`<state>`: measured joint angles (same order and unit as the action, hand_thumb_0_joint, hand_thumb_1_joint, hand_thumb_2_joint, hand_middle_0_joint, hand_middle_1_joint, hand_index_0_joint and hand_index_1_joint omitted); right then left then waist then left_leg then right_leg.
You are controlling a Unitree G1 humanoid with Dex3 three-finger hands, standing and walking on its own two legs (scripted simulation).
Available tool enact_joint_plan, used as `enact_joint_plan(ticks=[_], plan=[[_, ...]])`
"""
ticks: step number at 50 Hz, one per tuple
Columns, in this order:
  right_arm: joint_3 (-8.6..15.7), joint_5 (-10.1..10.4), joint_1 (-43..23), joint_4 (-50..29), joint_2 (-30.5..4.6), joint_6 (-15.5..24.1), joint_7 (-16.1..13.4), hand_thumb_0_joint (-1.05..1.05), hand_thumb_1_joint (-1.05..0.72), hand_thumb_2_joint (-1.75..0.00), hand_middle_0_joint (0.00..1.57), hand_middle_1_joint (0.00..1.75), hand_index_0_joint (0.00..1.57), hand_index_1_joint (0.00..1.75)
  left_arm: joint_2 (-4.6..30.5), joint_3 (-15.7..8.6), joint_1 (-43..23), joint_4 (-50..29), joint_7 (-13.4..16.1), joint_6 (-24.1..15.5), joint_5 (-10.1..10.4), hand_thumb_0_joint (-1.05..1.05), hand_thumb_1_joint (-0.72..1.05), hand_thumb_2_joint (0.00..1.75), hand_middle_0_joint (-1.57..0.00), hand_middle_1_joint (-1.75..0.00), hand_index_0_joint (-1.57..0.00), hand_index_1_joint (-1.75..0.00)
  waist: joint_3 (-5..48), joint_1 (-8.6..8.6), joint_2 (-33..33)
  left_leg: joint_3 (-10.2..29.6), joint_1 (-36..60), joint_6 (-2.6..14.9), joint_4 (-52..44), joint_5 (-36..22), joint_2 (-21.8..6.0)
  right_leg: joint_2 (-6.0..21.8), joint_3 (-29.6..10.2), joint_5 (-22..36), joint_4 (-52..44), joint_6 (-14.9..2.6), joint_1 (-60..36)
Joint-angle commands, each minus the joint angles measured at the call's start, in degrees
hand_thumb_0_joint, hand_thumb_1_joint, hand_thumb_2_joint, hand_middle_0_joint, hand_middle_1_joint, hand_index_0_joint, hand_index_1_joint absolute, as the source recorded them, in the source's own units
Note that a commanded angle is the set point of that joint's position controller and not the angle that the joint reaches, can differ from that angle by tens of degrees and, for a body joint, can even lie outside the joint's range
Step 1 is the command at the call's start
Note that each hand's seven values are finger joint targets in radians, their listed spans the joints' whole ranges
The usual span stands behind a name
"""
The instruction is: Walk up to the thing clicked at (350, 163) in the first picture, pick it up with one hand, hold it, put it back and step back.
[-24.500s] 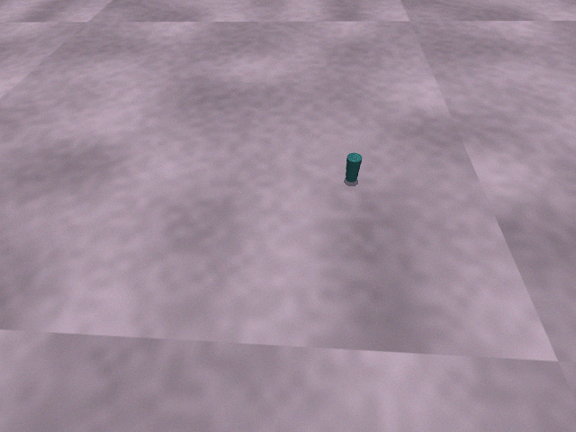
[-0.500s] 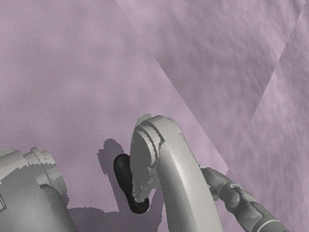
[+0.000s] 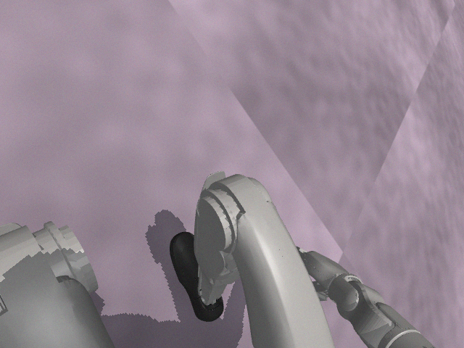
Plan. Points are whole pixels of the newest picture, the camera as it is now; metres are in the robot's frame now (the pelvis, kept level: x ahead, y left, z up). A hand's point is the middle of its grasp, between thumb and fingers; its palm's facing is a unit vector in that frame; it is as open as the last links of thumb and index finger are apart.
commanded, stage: withdraw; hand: left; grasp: from the side
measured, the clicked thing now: out of the picture +0.44 +0.37 -0.22
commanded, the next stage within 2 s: rise in 0.38 s
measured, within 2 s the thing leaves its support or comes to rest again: rests again in 0.36 s
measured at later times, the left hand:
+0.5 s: hand out of the picture +0.43 +0.47 -0.08, palm faces +0.60 -0.80 -0.10, open 17.5 cm
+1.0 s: hand out of the picture +0.30 +0.49 +0.03, palm faces +0.48 -0.68 -0.55, open 16.9 cm
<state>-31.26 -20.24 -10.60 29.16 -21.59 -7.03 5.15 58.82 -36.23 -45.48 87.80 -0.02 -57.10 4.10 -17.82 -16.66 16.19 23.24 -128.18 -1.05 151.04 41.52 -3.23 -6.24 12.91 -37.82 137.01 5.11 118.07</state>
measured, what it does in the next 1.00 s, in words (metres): rises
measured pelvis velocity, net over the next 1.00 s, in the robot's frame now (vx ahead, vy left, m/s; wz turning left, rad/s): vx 0.01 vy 0.00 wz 0.15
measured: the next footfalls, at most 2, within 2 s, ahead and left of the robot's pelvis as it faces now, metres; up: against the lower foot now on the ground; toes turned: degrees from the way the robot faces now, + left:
none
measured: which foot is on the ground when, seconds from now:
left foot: down 0.00-1.00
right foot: down 0.00-1.00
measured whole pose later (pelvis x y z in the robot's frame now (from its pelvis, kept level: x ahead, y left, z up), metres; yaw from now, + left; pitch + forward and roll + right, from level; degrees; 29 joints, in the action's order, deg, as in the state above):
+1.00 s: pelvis +0.01 +0.00 +0.09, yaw +9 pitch +33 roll -10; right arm -3.9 -0.8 4.8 33.5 -17.4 -12.1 3.9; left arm 45.3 -32.1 -23.2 43.1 -0.8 -7.1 -4.3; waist 4.7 -4.0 0.1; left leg 7.8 -124.9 1.5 129.2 38.2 -4.0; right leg -1.0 3.3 -39.3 123.8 2.7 117.9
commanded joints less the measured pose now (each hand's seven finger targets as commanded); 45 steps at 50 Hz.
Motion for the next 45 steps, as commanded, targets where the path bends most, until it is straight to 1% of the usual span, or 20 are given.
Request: enact_joint_plan(ticks=[1,6,8,10,16,18,21,25,26,28,29,32,33,34,35,36,39,40,43,45], plan=[[6.4,-0.1,3.5,-0.2,-20.3,-1.0,-1.0,0.0,-0.88,-0.89,0.2,0.3,0.2,0.3,12.1,-1.0,-10.8,-7.7,0.4,-3.9,0.9,0.0,-0.6,0.14,-0.16,-0.19,-0.18,-0.18,34.1,-5.93,-32.5,-6.0,23.3,0.22,-17.0,-10.9,-3.9,-1.7,7.5,13.2,-9.6,-4.68,-17.1],[6.5,0.1,3.0,-0.3,-20.8,-1.1,-1.3,0.0,-0.88,-0.89,0.2,0.3,0.2,0.3,15.1,-1.8,-11.7,-10.2,0.2,-4.3,0.2,0.0,-0.58,0.12,-0.1,-0.14,-0.13,-0.13,33.2,-5.28,-36.6,-5.8,25.7,-0.44,-18.2,-11.0,-4.3,-1.5,7.8,12.5,-8.8,-5.07,-15.0],[6.6,0.3,3.6,0.2,-20.9,-1.4,-1.6,0.0,-0.88,-0.89,0.2,0.3,0.2,0.3,20.4,-4.0,-13.2,-14.9,0.0,-4.4,-0.3,0.0,-0.59,0.1,-0.09,-0.12,-0.11,-0.1,35.9,-3.86,-39.0,-6.4,26.9,-0.55,-18.1,-12.9,-4.4,-1.4,7.0,13.8,-8.5,-5.17,-16.6],[6.8,0.5,4.0,-0.3,-20.9,-1.6,-1.8,0.0,-0.89,-0.89,0.2,0.3,0.2,0.3,22.7,-5.8,-14.3,-18.3,-0.3,-3.7,-0.2,0.0,-0.61,0.09,-0.08,-0.12,-0.1,-0.1,38.1,-3.03,-41.0,-6.5,29.3,-0.91,-18.7,-15.1,-4.5,-1.2,6.7,14.8,-8.2,-5.25,-17.0],[9.0,2.3,6.6,0.5,-20.4,-2.5,-2.5,0.0,-0.9,-0.9,0.2,0.3,0.2,0.3,27.9,-8.7,-14.3,-24.3,-4.1,2.7,-0.4,0.0,-0.61,0.06,-0.08,-0.11,-0.11,-0.09,41.9,-0.37,-45.9,-8.1,31.6,-1.07,-20.5,-16.2,-4.3,-0.7,4.9,14.6,-8.6,-5.75,-15.2],[9.7,3.3,8.2,1.5,-19.3,-2.8,-2.7,0.0,-0.9,-0.9,0.2,0.3,0.2,0.3,22.3,-5.5,-12.4,-20.7,-6.3,6.4,-0.1,0.0,-0.61,0.05,-0.07,-0.1,-0.1,-0.08,39.6,-1.18,-43.4,-8.5,28.4,-0.67,-21.0,-14.4,-4.1,-0.6,4.8,13.6,-9.2,-5.66,-14.0],[10.9,5.1,9.5,0.5,-19.2,-2.7,-3.1,0.0,-0.88,-0.89,0.2,0.3,0.2,0.3,17.3,-2.8,-8.9,-15.0,-9.5,11.7,0.9,0.0,-0.61,0.02,-0.06,-0.09,-0.1,-0.06,36.0,-2.07,-37.3,-8.2,23.5,0.09,-22.0,-11.4,-3.8,-0.5,5.5,11.2,-10.4,-5.58,-11.7],[12.2,6.7,11.4,0.0,-19.0,-2.4,-3.2,0.0,-0.82,-0.89,0.2,0.3,0.2,0.3,15.1,-2.7,-9.9,-16.7,-13.2,14.7,3.4,0.0,-0.53,0.01,-0.04,-0.02,-0.05,0.0,36.6,-1.7,-31.1,-7.9,20.7,1.21,-21.5,-10.1,-3.3,-0.4,5.8,10.6,-11.4,-5.33,-12.2],[15.6,8.2,12.8,1.7,-18.0,-3.0,-2.7,0.0,-0.9,-0.9,0.2,0.3,0.2,0.3,22.6,-5.0,-6.2,-11.6,-9.8,18.8,-5.5,0.0,-0.46,0.04,-0.06,-0.08,-0.07,-0.06,42.1,1.99,-35.0,-9.5,27.8,0.67,-23.9,-13.4,-3.1,0.4,4.2,11.3,-12.0,-5.86,-11.1],[15.9,9.4,13.4,0.8,-17.3,-3.5,-2.3,0.0,-0.92,-0.91,0.2,0.3,0.2,0.3,19.5,-3.3,-10.9,-15.4,-8.1,22.0,-5.3,0.0,-0.48,0.06,-0.07,-0.09,-0.07,-0.08,42.2,0.58,-35.4,-9.0,28.1,0.61,-24.6,-13.2,-3.5,0.5,4.4,10.7,-11.5,-6.18,-8.1],[16.6,9.8,14.4,0.9,-17.5,-3.9,-2.0,0.0,-0.9,-0.9,0.2,0.3,0.2,0.3,21.4,-4.5,-12.3,-18.5,-7.5,23.0,-5.9,0.0,-0.48,0.06,-0.06,-0.08,-0.06,-0.07,43.8,1.09,-36.7,-9.3,28.2,0.66,-24.9,-12.7,-3.2,0.7,4.0,10.6,-11.6,-6.15,-8.6],[19.3,11.3,16.7,0.5,-16.9,-4.7,-2.0,0.0,-0.97,-0.92,0.2,0.3,0.2,0.3,35.6,-11.9,-14.7,-35.5,-4.9,27.3,-8.7,0.0,-0.53,0.05,-0.09,-0.09,-0.09,-0.08,55.2,7.42,-46.4,-11.7,35.6,0.36,-26.6,-16.5,-3.0,1.2,1.3,11.4,-11.3,-6.5,-10.3],[20.7,11.8,17.5,0.2,-16.6,-5.0,-1.8,0.0,-0.98,-0.92,0.2,0.3,0.2,0.3,36.5,-12.5,-13.6,-38.7,-4.4,29.2,-9.4,0.0,-0.53,0.05,-0.1,-0.1,-0.1,-0.09,58.8,8.18,-50.3,-12.3,38.7,0.26,-27.5,-17.9,-2.9,1.4,0.6,11.7,-11.5,-6.68,-9.9],[21.2,12.3,17.9,0.2,-15.6,-5.3,-1.5,0.0,-0.9,-0.9,0.2,0.3,0.2,0.3,35.8,-12.6,-11.6,-41.7,-3.8,30.7,-9.6,0.0,-0.45,0.13,-0.08,-0.11,-0.08,-0.11,58.4,9.4,-52.1,-12.9,39.7,0.06,-28.8,-17.4,-2.7,1.5,-0.2,10.8,-11.6,-6.92,-8.4],[21.8,12.7,18.2,0.6,-14.6,-5.5,-1.3,0.0,-0.9,-0.9,0.2,0.3,0.2,0.3,32.3,-10.9,-9.9,-42.7,-3.3,32.2,-9.9,0.0,-0.37,0.2,-0.08,-0.1,-0.08,-0.1,56.3,8.66,-51.5,-13.4,38.2,0.01,-29.8,-15.6,-2.6,1.5,-0.3,10.0,-11.9,-6.93,-7.8],[23.1,13.3,18.4,1.2,-14.7,-5.5,-1.3,0.0,-0.9,-0.9,0.2,0.3,0.2,0.3,28.9,-10.4,-3.9,-41.2,-2.6,34.2,-9.8,0.0,-0.3,0.2,-0.08,-0.1,-0.08,-0.1,55.0,10.0,-50.5,-14.2,37.6,-0.01,-31.1,-13.8,-2.3,1.5,-0.8,9.1,-13.0,-7.08,-7.3],[26.0,14.9,19.5,1.3,-12.9,-5.4,-1.6,0.0,-0.9,-0.9,0.2,0.3,0.2,0.3,20.2,-6.0,-2.3,-45.3,-1.1,38.3,-9.9,0.0,-0.36,0.17,-0.07,-0.09,-0.07,-0.09,53.8,9.74,-48.9,-15.4,35.7,0.17,-34.7,-8.0,-1.8,1.8,-1.4,6.3,-15.9,-7.33,-6.3],[27.0,15.4,20.0,1.5,-12.3,-5.4,-1.6,0.0,-0.9,-0.9,0.2,0.3,0.2,0.3,17.5,-5.5,0.5,-45.9,-0.6,39.7,-9.7,0.0,-0.39,0.15,-0.07,-0.08,-0.07,-0.08,53.4,10.36,-47.0,-15.6,35.5,0.32,-35.4,-7.1,-1.6,1.8,-1.6,5.6,-17.1,-7.27,-5.9],[29.5,17.4,19.6,0.4,-11.0,-4.8,-1.7,0.0,-0.9,-0.9,0.2,0.3,0.2,0.3,4.8,0.7,11.2,-43.9,-0.6,44.2,-8.8,0.0,-0.46,0.11,-0.07,-0.07,-0.06,-0.07,51.4,10.18,-37.9,-15.6,32.5,1.22,-37.8,-4.5,-0.9,2.3,-1.8,3.1,-20.9,-7.38,-4.8],[31.6,18.5,20.5,1.1,-10.7,-4.7,-2.1,0.0,-0.9,-0.9,0.2,0.3,0.2,0.3,3.7,1.3,11.8,-51.0,-0.3,45.8,-8.4,0.0,-0.47,0.1,-0.06,-0.07,-0.06,-0.07,54.1,11.97,-35.9,-15.8,34.6,1.4,-39.7,-4.9,-0.6,2.7,-3.0,3.1,-22.9,-7.47,-5.4]])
